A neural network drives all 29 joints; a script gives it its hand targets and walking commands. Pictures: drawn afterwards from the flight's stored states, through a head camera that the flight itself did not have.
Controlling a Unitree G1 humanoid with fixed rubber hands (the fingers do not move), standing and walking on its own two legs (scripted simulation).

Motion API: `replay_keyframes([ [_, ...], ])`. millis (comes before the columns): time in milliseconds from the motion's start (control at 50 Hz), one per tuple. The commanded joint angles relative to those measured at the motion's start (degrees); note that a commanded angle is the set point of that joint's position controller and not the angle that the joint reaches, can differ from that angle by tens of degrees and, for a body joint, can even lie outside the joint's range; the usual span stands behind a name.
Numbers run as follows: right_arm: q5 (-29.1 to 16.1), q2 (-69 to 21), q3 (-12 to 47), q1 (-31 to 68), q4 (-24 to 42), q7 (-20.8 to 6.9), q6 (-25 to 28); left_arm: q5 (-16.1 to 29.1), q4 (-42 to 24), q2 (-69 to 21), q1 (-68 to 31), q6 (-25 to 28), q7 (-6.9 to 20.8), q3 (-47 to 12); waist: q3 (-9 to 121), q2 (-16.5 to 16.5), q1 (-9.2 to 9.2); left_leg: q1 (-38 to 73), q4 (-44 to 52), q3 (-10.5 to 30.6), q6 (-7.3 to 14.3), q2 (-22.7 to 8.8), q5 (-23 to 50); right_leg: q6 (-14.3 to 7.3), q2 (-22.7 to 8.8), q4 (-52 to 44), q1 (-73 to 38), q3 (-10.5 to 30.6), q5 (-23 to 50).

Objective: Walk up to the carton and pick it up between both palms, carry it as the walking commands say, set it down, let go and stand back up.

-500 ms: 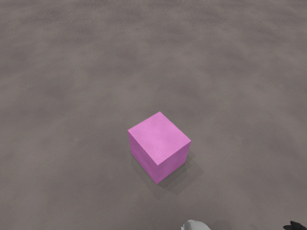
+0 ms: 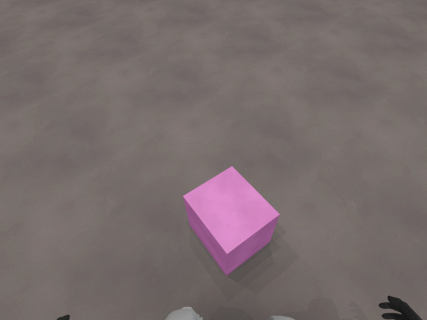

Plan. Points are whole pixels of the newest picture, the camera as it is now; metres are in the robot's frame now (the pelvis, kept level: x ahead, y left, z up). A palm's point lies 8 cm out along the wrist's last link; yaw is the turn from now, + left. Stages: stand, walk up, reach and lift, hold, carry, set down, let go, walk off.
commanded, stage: walk up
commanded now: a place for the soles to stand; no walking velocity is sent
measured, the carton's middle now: (229, 220) +0.59 -0.01 -0.60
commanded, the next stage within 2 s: none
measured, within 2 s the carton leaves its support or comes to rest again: neither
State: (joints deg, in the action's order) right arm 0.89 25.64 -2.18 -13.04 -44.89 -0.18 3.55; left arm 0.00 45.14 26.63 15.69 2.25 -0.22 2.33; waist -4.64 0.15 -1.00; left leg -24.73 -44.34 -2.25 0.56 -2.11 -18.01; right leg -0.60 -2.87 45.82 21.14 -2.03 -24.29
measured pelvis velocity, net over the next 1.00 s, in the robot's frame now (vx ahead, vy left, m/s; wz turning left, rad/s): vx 0.07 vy -0.15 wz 0.26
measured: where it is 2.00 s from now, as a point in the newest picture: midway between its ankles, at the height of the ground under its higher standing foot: outside the picture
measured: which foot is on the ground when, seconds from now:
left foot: down 0.00-0.82, up 0.84-1.00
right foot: down 0.00-0.52, up 0.54-0.80, down 0.82-1.00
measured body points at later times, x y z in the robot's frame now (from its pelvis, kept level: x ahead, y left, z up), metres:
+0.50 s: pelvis +0.03 -0.01 +0.03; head +0.03 -0.01 +0.48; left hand +0.15 +0.32 -0.07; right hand +0.16 -0.32 -0.08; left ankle +0.06 +0.12 -0.71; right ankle +0.02 -0.13 -0.71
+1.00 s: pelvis +0.07 -0.15 +0.01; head +0.08 -0.12 +0.46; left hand +0.08 +0.21 -0.08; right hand +0.23 -0.51 -0.04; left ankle +0.10 -0.02 -0.67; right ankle +0.10 -0.25 -0.71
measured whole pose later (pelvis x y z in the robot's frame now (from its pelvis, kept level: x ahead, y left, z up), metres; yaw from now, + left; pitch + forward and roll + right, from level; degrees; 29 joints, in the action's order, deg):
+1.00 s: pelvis +0.07 -0.15 +0.01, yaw +15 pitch -1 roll +0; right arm 0.6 30.6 -4.2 -20.3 -49.6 5.7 4.3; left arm -4.3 38.9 27.1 13.6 -3.4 6.0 7.2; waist -3.5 -2.7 -3.1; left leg -30.7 -53.0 -2.4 0.5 -2.3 -25.1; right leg -2.5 -1.7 37.9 17.2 -6.3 -20.2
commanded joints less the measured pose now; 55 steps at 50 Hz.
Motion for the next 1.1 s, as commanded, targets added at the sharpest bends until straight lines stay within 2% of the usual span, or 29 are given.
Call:
replay_keyframes([
  [0, -0.4, 11.3, -2.2, 4.0, 1.5, 0.2, -0.3, -0.8, 0.4, 10.2, 3.2, 1.3, -0.4, 2.6, 5.1, 4.4, -1.35, 0.4, 12.8, 12.3, 6.2, -8.7, 7.1, -2.1, -1.9, -10.6, -4.3, 3.5, 4.6],
  [20, -0.7, 9.4, -1.6, 4.2, 0.8, 0.1, -0.4, -1.1, 0.5, 11.4, 1.1, 1.7, -0.3, 2.6, 5.1, 1.8, -0.12, 1.3, 9.9, 8.8, 3.6, -5.4, 7.1, -3.6, -5.0, -13.7, -3.3, 8.5, 7.3],
  [40, -0.9, 9.2, -1.7, 3.7, -0.4, 0.1, -0.3, -0.8, 0.7, 11.8, -1.3, 1.9, -0.1, 2.4, 5.4, 1.0, 1.35, 5.5, 8.4, 6.3, 2.4, -3.5, 8.5, -4.6, -6.5, -14.3, -0.8, 10.0, 11.6],
  [80, -0.9, 9.5, -1.8, 4.2, -2.5, 0.1, -0.3, -0.1, 1.9, 10.2, -3.3, 1.8, -0.2, 1.5, 7.1, 2.0, 1.52, 9.5, 9.0, 6.3, 3.1, -4.1, 13.4, -3.8, -5.2, -12.8, -1.1, 6.9, 16.0],
  [140, -1.1, 9.4, -1.4, 6.6, -4.4, 0.1, -0.4, 0.2, 4.2, 9.0, -4.1, 1.5, -0.4, 0.8, 8.4, 1.5, 0.74, 10.6, 10.9, 8.0, 4.5, -6.3, 17.4, -2.5, -3.8, -12.7, -4.1, 4.3, 17.4],
  [480, -0.8, 7.8, 0.4, 14.6, -15.5, -0.3, -1.5, 0.1, 13.9, 7.0, -14.5, 0.2, 0.0, -0.6, 6.4, -0.5, 0.81, 16.6, 23.9, 6.2, 1.4, -5.7, 15.2, -1.1, -4.8, -27.7, -10.8, 4.8, 15.1],
  [500, -1.2, 17.9, -4.3, -2.6, -14.4, 2.2, -0.7, -4.5, 3.7, 13.1, -16.4, -2.5, 2.8, 4.8, 5.0, -6.7, 4.36, 16.2, 24.1, 14.9, 5.7, -8.0, 0.8, -2.8, -0.4, -14.4, -5.5, -0.3, -1.9],
  [520, -0.9, 21.8, -5.8, -7.1, -15.2, 3.6, -0.1, -4.6, 1.5, 11.6, -17.5, -3.8, 3.8, 4.4, 3.6, 0.6, 6.06, 23.4, 28.6, 27.9, 10.1, -15.0, -6.5, -2.4, 1.1, -4.1, 8.6, 1.3, -6.2],
  [540, -0.6, 21.8, -6.7, -8.8, -13.4, 4.5, 0.7, -5.1, -1.3, 9.7, -17.5, -4.7, 4.7, 4.5, 3.1, 1.8, 5.59, 26.4, 30.8, 37.4, 14.3, -19.7, -10.6, -1.5, -0.5, 6.2, 17.6, 7.6, -4.5],
  [560, -0.7, 20.6, -6.9, -6.6, -11.1, 5.3, 1.3, -4.9, -2.6, 9.5, -16.5, -5.3, 5.3, 4.7, 2.8, 0.9, 3.43, 25.3, 30.5, 35.9, 14.9, -20.5, -10.4, -1.2, -2.4, 11.2, 21.0, 10.7, -1.1],
  [600, -0.4, 18.7, -6.7, -4.9, -7.7, 5.7, 2.2, -4.9, -4.6, 9.8, -15.2, -5.3, 6.2, 5.4, 3.8, 0.5, 1.48, 19.8, 29.5, 29.5, 12.5, -17.8, -8.5, -0.5, -3.9, 13.3, 18.9, 11.2, 1.1],
  [640, 0.5, 18.8, -6.4, -4.7, -5.1, 5.7, 2.6, -4.6, -6.3, 9.2, -14.1, -5.6, 7.5, 5.9, 5.0, 4.2, 0.9, 11.7, 27.2, 23.1, 10.7, -13.4, -6.3, 0.1, -2.6, 11.0, 11.9, 9.4, 1.2],
  [700, 1.5, 21.3, -6.9, -6.5, -2.5, 6.1, 2.7, -4.2, -9.0, 9.6, -14.0, -6.6, 8.5, 7.0, 4.6, 9.0, 1.0, 3.5, 25.5, 21.6, 10.6, -11.6, -11.2, -0.1, -1.3, 7.7, 6.5, 6.7, -2.0],
  [760, 2.2, 22.9, -7.3, -5.5, -0.4, 6.3, 2.2, -3.7, -9.4, 10.6, -8.7, -6.6, 8.2, 8.2, 4.8, 12.0, -1.56, -5.2, 22.8, 20.3, 9.6, -10.2, -13.7, -1.2, 0.5, 2.3, -3.4, 2.3, -4.9],
  [780, 2.4, 22.6, -7.0, -3.7, 0.4, 6.3, 1.9, -3.6, -8.5, 10.9, -4.0, -6.3, 7.9, 8.7, 5.1, 10.5, -4.44, -10.6, 19.2, 17.6, 8.5, -8.2, -15.2, -1.9, 1.5, -4.4, -10.9, 0.3, -3.1],
  [800, 2.8, 19.2, -5.9, -4.8, 0.7, 6.5, 1.4, -4.1, -6.4, 12.7, 3.9, -5.8, 7.4, 9.8, 6.5, 1.7, -7.96, -19.9, 7.4, 12.5, 6.1, -3.5, -19.6, -2.0, 2.6, -10.4, -23.1, 0.7, -4.7],
  [820, 2.1, 13.0, -3.5, -5.0, 2.7, 6.9, 1.6, -5.0, -6.8, 18.0, 8.5, -5.3, 6.6, 11.1, 4.2, -17.4, -10.95, -29.0, -11.9, 2.5, 2.3, 4.7, -20.8, -5.5, -11.7, -27.7, -21.4, 22.2, -23.1],
  [840, 1.1, 13.5, -3.2, -2.3, 3.1, 8.0, 1.1, -4.7, -9.7, 20.4, 0.5, -5.1, 6.1, 10.9, 1.6, -15.0, -8.01, -30.2, -20.3, 3.3, 1.0, 3.3, -18.4, -8.4, -20.8, -37.4, -10.5, 36.6, -33.2],
  [860, 0.1, 16.7, -4.2, -3.5, 0.8, 8.0, 0.9, -4.4, -10.8, 18.3, -4.2, -4.7, 6.1, 10.0, 0.0, -8.7, -4.78, -23.4, -21.9, 6.4, 1.4, 0.4, -13.6, -8.5, -17.8, -36.9, -5.1, 31.4, -29.4],
  [880, -0.4, 17.6, -4.8, -7.1, -1.5, 7.3, 1.0, -4.2, -10.5, 16.9, -6.9, -4.5, 5.9, 9.8, -0.7, -7.6, -1.85, -18.1, -20.5, 5.3, 0.5, -1.0, -10.4, -8.8, -15.2, -34.4, -2.1, 26.2, -25.0],
  [900, -0.5, 18.1, -5.1, -10.8, -3.4, 6.7, 1.0, -4.1, -10.7, 15.6, -8.2, -4.4, 5.9, 9.5, -0.7, -7.5, -0.02, -14.0, -17.9, 3.0, -0.5, -2.4, -8.5, -9.4, -12.7, -31.2, -1.3, 20.0, -19.1],
  [940, -0.5, 17.0, -4.9, -13.3, -4.4, 5.9, 1.0, -4.3, -11.0, 13.0, -7.3, -4.7, 5.7, 8.3, -1.9, -10.2, -0.36, -7.1, -9.8, -0.1, -0.7, -1.6, -6.8, -11.0, -10.3, -28.0, 1.0, 11.9, -9.9],
  [960, -0.5, 16.1, -4.8, -13.0, -3.7, 5.8, 1.2, -4.5, -11.1, 12.6, -6.1, -4.8, 5.7, 7.9, -2.2, -10.6, -0.84, -4.1, -6.0, -0.4, -0.2, -1.3, -6.5, -12.0, -10.8, -27.1, 2.0, 10.9, -7.7],
  [980, -0.7, 15.3, -4.7, -13.8, -3.4, 5.8, 1.5, -4.4, -11.6, 12.1, -6.3, -5.0, 5.8, 7.6, -2.2, -10.6, -0.37, 0.0, -2.5, -0.8, 0.5, -0.8, -5.2, -12.5, -11.1, -25.8, 3.5, 9.7, -6.1],
  [1000, -0.7, 14.7, -4.7, -15.9, -3.5, 5.9, 1.9, -4.2, -12.2, 11.5, -7.0, -5.3, 5.9, 7.2, -1.6, -8.9, 1.16, 6.0, 3.7, -0.8, 1.4, -0.6, -0.9, -12.2, -10.5, -22.3, 5.6, 7.4, -5.2],
  [1020, -0.2, 15.0, -5.1, -18.9, -3.9, 6.1, 2.5, -4.1, -12.4, 9.8, -6.0, -5.7, 5.9, 6.7, 0.2, -5.3, 2.65, 13.4, 10.4, 0.7, 2.2, -0.5, 3.3, -10.8, -8.4, -14.3, 8.1, 4.2, -5.7],
  [1040, 0.7, 17.9, -6.1, -21.9, -3.5, 6.7, 3.0, -3.6, -13.3, 7.3, -4.6, -5.5, 5.6, 6.0, 3.3, -0.1, 4.55, 21.7, 14.4, 7.0, 4.1, -3.0, 1.7, -8.0, -6.2, -3.4, 12.3, 1.1, -3.3],
  [1060, 1.6, 23.6, -7.3, -22.9, -1.6, 7.6, 3.4, -3.4, -15.2, 4.3, -2.8, -5.3, 5.4, 5.2, 6.1, 10.5, 4.88, 28.0, 21.2, 31.8, 9.9, -16.0, -11.7, -3.2, -0.2, 10.4, 23.3, -1.3, -7.6],
  [1080, 0.6, 25.7, -8.0, -21.3, 0.7, 8.1, 3.4, -4.1, -15.5, 9.1, -1.4, -6.2, 5.1, 5.9, 9.5, 4.7, 3.64, 24.7, 25.7, 49.1, 16.5, -25.7, -19.1, -0.5, -1.0, 20.9, 26.3, 7.5, -9.9],
])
